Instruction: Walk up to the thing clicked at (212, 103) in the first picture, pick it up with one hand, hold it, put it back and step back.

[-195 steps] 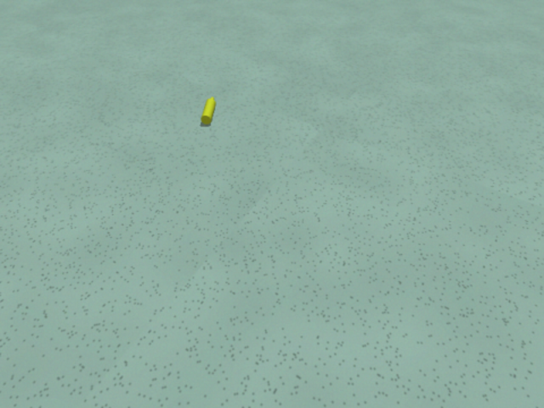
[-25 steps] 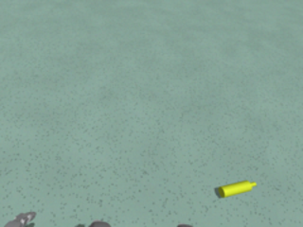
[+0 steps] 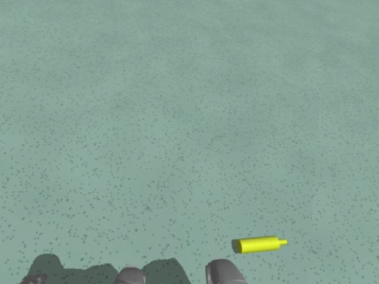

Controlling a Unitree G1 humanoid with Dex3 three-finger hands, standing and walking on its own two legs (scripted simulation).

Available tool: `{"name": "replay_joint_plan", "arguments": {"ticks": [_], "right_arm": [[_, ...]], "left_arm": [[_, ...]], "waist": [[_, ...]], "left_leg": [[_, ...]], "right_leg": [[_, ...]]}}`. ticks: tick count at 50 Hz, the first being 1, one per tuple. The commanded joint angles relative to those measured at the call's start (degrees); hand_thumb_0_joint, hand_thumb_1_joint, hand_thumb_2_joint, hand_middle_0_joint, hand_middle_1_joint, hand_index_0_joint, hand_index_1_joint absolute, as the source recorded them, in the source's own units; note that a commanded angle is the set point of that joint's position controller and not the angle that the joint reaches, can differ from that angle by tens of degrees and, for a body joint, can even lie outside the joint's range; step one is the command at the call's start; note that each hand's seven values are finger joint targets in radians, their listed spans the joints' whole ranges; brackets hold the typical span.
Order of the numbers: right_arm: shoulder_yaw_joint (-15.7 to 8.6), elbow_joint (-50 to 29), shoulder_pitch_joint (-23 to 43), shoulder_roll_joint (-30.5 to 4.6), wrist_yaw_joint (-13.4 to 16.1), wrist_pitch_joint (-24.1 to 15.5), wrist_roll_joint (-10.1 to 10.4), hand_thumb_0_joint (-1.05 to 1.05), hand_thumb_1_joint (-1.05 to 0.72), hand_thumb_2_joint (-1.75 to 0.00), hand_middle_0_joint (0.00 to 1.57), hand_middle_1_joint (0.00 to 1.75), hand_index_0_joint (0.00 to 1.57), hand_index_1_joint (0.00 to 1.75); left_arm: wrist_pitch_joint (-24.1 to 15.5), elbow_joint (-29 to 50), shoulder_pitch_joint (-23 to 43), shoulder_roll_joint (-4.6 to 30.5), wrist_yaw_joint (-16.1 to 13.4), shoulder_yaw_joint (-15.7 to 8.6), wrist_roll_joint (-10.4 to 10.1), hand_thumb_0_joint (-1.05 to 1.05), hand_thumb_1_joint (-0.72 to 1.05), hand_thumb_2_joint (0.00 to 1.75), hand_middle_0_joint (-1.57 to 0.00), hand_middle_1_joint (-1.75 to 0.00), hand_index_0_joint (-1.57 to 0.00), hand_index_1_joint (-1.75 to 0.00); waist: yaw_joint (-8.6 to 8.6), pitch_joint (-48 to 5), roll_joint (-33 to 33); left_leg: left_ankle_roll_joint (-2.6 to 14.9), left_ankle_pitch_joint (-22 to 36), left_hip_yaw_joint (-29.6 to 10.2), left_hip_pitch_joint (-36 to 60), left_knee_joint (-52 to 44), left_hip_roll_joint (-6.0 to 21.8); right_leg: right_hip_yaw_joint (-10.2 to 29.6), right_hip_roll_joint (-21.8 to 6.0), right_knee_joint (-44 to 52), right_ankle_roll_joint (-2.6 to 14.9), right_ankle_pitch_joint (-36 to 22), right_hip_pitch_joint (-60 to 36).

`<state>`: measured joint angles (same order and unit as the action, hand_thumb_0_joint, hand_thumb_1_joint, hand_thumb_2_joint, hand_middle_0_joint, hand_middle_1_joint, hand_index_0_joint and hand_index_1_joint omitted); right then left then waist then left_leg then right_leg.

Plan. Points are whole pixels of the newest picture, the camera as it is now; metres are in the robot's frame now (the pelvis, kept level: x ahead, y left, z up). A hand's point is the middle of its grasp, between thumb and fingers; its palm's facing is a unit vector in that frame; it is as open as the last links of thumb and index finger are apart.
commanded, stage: walk up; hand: left
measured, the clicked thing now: (262, 243) +0.39 -0.46 -0.70
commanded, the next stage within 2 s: none
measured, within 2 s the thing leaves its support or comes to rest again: neither
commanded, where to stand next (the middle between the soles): +0.03 -0.66 m, yaw +8 degrees
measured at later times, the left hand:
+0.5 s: hand out of the picture +0.06 +0.04 -0.15, palm faces -0.03 -0.94 -0.34, open 7.4 cm
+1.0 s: hand out of the picture +0.03 -0.20 -0.14, palm faces -0.02 -0.94 -0.34, open 7.4 cm
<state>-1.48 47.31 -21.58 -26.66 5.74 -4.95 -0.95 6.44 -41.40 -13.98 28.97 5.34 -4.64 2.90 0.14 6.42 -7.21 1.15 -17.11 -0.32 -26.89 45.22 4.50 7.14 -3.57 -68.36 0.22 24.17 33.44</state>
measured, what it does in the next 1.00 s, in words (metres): steps to the right: right foot, then left foot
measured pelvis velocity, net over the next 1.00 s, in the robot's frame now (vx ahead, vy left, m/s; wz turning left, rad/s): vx -0.05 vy -0.47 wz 0.05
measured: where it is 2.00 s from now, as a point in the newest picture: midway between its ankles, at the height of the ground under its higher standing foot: outside the picture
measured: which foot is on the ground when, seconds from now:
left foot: down 0.00-0.16, up 0.18-0.42, down 0.44-0.80, up 0.82-1.00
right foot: up 0.00-0.12, down 0.14-0.44, up 0.46-0.76, down 0.78-1.00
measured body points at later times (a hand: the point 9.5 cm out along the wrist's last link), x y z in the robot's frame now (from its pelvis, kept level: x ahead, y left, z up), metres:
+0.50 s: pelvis -0.01 -0.24 +0.01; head +0.04 -0.20 +0.45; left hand +0.06 +0.09 -0.12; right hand +0.03 -0.57 -0.08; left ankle +0.03 -0.14 -0.70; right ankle +0.02 -0.31 -0.68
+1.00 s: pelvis -0.05 -0.47 +0.00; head -0.01 -0.46 +0.45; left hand +0.03 -0.15 -0.11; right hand +0.02 -0.84 -0.09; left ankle +0.00 -0.37 -0.68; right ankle +0.01 -0.58 -0.70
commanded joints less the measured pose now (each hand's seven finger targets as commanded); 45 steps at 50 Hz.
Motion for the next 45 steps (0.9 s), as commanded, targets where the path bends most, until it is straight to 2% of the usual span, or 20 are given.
{"name": "replay_joint_plan", "arguments": {"ticks": [1, 4, 6, 7, 8, 9, 11, 14, 17, 20, 22, 23, 24, 27, 35, 39, 40, 41, 43, 45], "right_arm": [[-7.8, -1.4, -3.7, -23.4, 1.1, -0.7, -1.0, 0.00, -0.90, -0.90, 0.20, 0.30, 0.20, 0.30], [-7.8, -1.6, 0.4, -24.4, 0.9, -0.1, -1.2, 0.00, -0.90, -0.90, 0.20, 0.30, 0.20, 0.30], [-6.4, -1.0, 3.3, -21.0, 1.0, 1.0, -1.6, 0.00, -0.90, -0.90, 0.20, 0.30, 0.20, 0.30], [-4.7, -1.0, 4.1, -15.5, 1.4, 1.6, -1.2, 0.00, -0.90, -0.90, 0.20, 0.30, 0.20, 0.30], [-4.1, -2.8, 6.1, -12.1, 2.2, 1.8, 0.1, 0.00, -0.90, -0.90, 0.20, 0.30, 0.20, 0.30], [-5.3, -1.3, 6.1, -14.1, 3.3, 1.9, 0.2, 0.00, -0.90, -0.90, 0.20, 0.30, 0.20, 0.30], [-5.0, 5.0, 0.7, -15.5, 2.5, 1.6, 1.6, 0.00, -0.90, -0.90, 0.20, 0.30, 0.20, 0.30], [-4.6, 8.1, -6.4, -15.0, 1.4, 1.1, 1.9, 0.00, -0.90, -0.90, 0.20, 0.30, 0.20, 0.30], [-4.7, 6.8, -8.0, -12.8, 1.1, 0.8, 1.8, 0.00, -0.90, -0.90, 0.20, 0.30, 0.20, 0.30], [-5.1, 7.0, -15.5, -12.7, 1.4, -0.4, 0.9, 0.00, -0.90, -0.90, 0.20, 0.30, 0.20, 0.30], [-7.6, 2.1, -11.9, -21.3, 2.7, -0.9, -1.1, 0.00, -0.90, -0.90, 0.20, 0.30, 0.20, 0.30], [-8.0, 1.5, -11.4, -22.8, 2.8, -0.8, 0.9, 0.00, -0.90, -0.90, 0.20, 0.30, 0.20, 0.30], [-7.9, 1.3, -9.0, -21.6, 2.8, -0.6, 1.5, 0.00, -0.90, -0.90, 0.20, 0.30, 0.20, 0.30], [-6.8, -0.2, -5.8, -17.4, 2.7, -0.2, 1.1, 0.00, -0.90, -0.90, 0.20, 0.30, 0.20, 0.30], [-8.2, -2.0, -2.7, -22.4, 1.7, -0.3, -1.2, 0.00, -0.90, -0.90, 0.20, 0.30, 0.20, 0.30], [-6.2, -0.9, 1.1, -17.8, 1.3, 1.4, -1.5, 0.00, -0.90, -0.90, 0.20, 0.30, 0.20, 0.30], [-4.1, -2.3, 2.0, -12.1, 1.3, 1.8, -0.4, 0.00, -0.90, -0.90, 0.20, 0.30, 0.20, 0.30], [-5.5, -3.9, 7.5, -13.1, 2.9, 2.2, 0.2, 0.00, -0.90, -0.90, 0.20, 0.30, 0.20, 0.30], [-5.8, 1.5, 4.0, -15.2, 2.5, 1.9, 1.2, 0.00, -0.90, -0.90, 0.20, 0.30, 0.20, 0.30], [-5.6, 5.9, -4.7, -15.4, 2.1, 1.3, 1.9, 0.00, -0.90, -0.90, 0.20, 0.30, 0.20, 0.30]], "left_arm": [[-1.2, 6.1, 2.2, 10.4, 0.3, -4.1, -0.2, 0.00, 0.90, 0.90, -0.20, -0.30, -0.20, -0.30], [-1.6, 4.7, -1.8, 10.5, 0.2, -4.6, -0.5, 0.00, 0.90, 0.90, -0.20, -0.30, -0.20, -0.30], [-1.8, 1.3, -10.2, 10.7, -0.2, -5.9, 0.2, 0.00, 0.90, 0.90, -0.20, -0.30, -0.20, -0.30], [-2.2, -0.2, -16.9, 12.8, -0.8, -6.5, 1.2, 0.00, 0.90, 0.90, -0.20, -0.30, -0.20, -0.30], [-3.0, 3.3, -7.6, 19.7, -1.6, -6.8, 0.8, 0.00, 0.90, 0.90, -0.20, -0.30, -0.20, -0.30], [-3.5, 6.2, 3.7, 21.9, -2.2, -6.5, 0.0, 0.00, 0.90, 0.90, -0.20, -0.30, -0.20, -0.30], [-3.4, 4.2, 3.9, 15.9, -2.8, -5.1, -0.1, 0.00, 0.90, 0.90, -0.20, -0.30, -0.20, -0.30], [-3.2, 3.8, 5.5, 11.9, -2.3, -3.9, 0.7, 0.00, 0.90, 0.90, -0.20, -0.30, -0.20, -0.30], [-2.7, 4.9, 5.2, 9.6, -2.0, -2.5, 0.9, 0.00, 0.90, 0.90, -0.20, -0.30, -0.20, -0.30], [-2.0, 7.0, 6.7, 6.2, -1.9, -0.6, 0.4, 0.00, 0.90, 0.90, -0.20, -0.30, -0.20, -0.30], [-2.0, 7.7, 1.3, 3.0, -2.0, 0.2, 0.0, 0.00, 0.90, 0.90, -0.20, -0.30, -0.20, -0.30], [-1.5, 7.2, 1.1, 8.8, -2.7, -1.7, 0.7, 0.00, 0.90, 0.90, -0.20, -0.30, -0.20, -0.30], [-1.4, 6.4, 1.7, 11.0, -2.9, -2.4, 0.8, 0.00, 0.90, 0.90, -0.20, -0.30, -0.20, -0.30], [-1.7, 6.4, 3.1, 10.4, -2.3, -3.8, -0.3, 0.00, 0.90, 0.90, -0.20, -0.30, -0.20, -0.30], [-1.5, 7.2, 4.8, 9.3, 0.1, -3.9, -0.6, 0.00, 0.90, 0.90, -0.20, -0.30, -0.20, -0.30], [-1.7, 0.8, -8.6, 10.3, -0.6, -5.8, 1.0, 0.00, 0.90, 0.90, -0.20, -0.30, -0.20, -0.30], [-2.4, 1.4, -12.1, 15.1, -1.1, -6.6, 2.1, 0.00, 0.90, 0.90, -0.20, -0.30, -0.20, -0.30], [-2.8, 4.8, -0.3, 21.0, -1.7, -6.6, 0.9, 0.00, 0.90, 0.90, -0.20, -0.30, -0.20, -0.30], [-2.9, 5.7, 5.3, 16.4, -2.5, -5.5, 0.0, 0.00, 0.90, 0.90, -0.20, -0.30, -0.20, -0.30], [-2.8, 5.3, 7.5, 14.7, -2.8, -5.3, 0.9, 0.00, 0.90, 0.90, -0.20, -0.30, -0.20, -0.30]], "waist": [[1.89, -4.4, 18.6], [-1.11, -6.0, 21.6], [-7.30, -8.8, 12.7], [-12.09, -8.1, -1.0], [-8.84, -4.8, -14.1], [-3.20, -1.4, -9.3], [-1.77, -1.3, 0.1], [-0.18, -3.4, -7.0], [-0.29, -2.7, -7.0], [3.14, -6.3, 0.0], [1.10, -5.8, 14.7], [1.91, -7.1, 9.5], [1.47, -7.5, 6.4], [-0.30, -5.4, 9.7], [0.74, -6.3, 19.7], [-7.63, -9.9, 7.3], [-10.58, -7.4, -10.7], [-6.81, -3.9, -15.8], [-2.51, -0.8, -1.5], [-0.24, -3.8, -8.3]], "left_leg": [[13.01, -17.0, -15.4, -0.8, -16.9, 10.6], [11.83, -17.1, -14.4, -6.8, -14.3, 11.0], [6.88, -19.9, -4.6, -16.5, -2.3, 4.2], [3.74, -20.4, 3.1, -24.9, 16.4, -0.5], [1.76, -22.2, 1.9, -27.9, 26.4, -7.7], [1.71, -16.6, -4.5, -22.7, 30.9, -3.6], [1.55, -10.4, -3.6, -19.9, 27.6, -1.9], [2.48, -10.3, 1.9, -9.3, 17.7, -1.8], [3.28, -8.6, 3.3, 0.5, 6.4, -3.7], [2.79, 5.7, -0.7, 17.5, -14.5, -2.6], [9.29, 12.4, -35.6, 26.4, -22.1, 20.1], [15.62, 19.1, -39.9, 23.1, -20.0, 27.5], [17.80, 20.7, -34.9, 21.1, -18.2, 25.3], [13.92, 18.6, -16.4, 11.3, -15.0, 15.7], [12.61, -1.5, -10.0, 2.2, -13.0, 13.0], [5.36, -13.3, 1.8, -14.3, 6.2, 3.6], [2.39, -19.5, 6.9, -25.2, 23.5, -2.6], [2.19, -22.4, -0.8, -23.0, 28.7, -5.4], [1.54, -13.8, -3.9, -19.4, 27.8, -2.1], [1.54, -11.7, 0.8, -12.5, 22.4, -0.8]], "right_leg": [[-3.9, -1.5, 6.2, -0.93, 3.6, 1.2], [-7.5, -0.3, 13.7, -0.57, 4.4, -6.7], [-10.4, 3.5, 26.7, 0.59, 1.2, -21.8], [-1.5, -0.4, 36.2, 1.99, 7.8, -25.0], [28.3, -13.3, 54.5, 8.12, 12.8, -13.6], [36.8, -17.4, 59.9, 11.63, 18.2, -7.9], [19.8, -10.0, 50.3, 9.16, 12.1, -11.9], [7.4, -6.1, 42.7, 12.95, -3.5, -14.8], [5.8, -7.2, 42.5, 15.81, -11.7, -12.3], [-0.3, -3.9, 30.3, 11.69, -16.4, -6.4], [-0.9, 5.4, 10.0, 2.26, 4.1, 11.7], [4.0, 3.1, 1.9, 1.13, 9.8, 11.4], [6.4, 2.9, -4.1, 1.26, 8.4, 10.1], [6.7, 3.3, -7.2, 1.20, 0.6, 5.6], [-3.7, -0.9, 8.1, -1.01, 7.1, -1.5], [-9.9, 5.2, 28.3, 1.06, 0.7, -23.2], [11.3, -6.0, 40.8, 5.28, 9.9, -20.3], [33.1, -12.6, 55.6, 10.54, 14.3, -8.6], [24.0, -9.9, 50.0, 10.67, 12.9, -9.9], [14.3, -8.4, 42.7, 12.69, 5.6, -12.0]]}}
